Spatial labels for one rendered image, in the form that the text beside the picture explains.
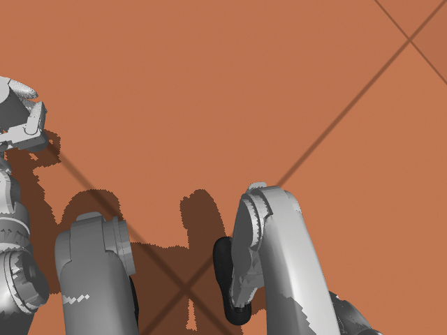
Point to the left robot hand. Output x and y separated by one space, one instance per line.
25 135

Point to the right robot hand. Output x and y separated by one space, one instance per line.
350 320

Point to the right robot foot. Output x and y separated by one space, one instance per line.
223 268

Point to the can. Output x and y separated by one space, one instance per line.
14 113

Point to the left robot arm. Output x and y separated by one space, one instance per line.
23 287

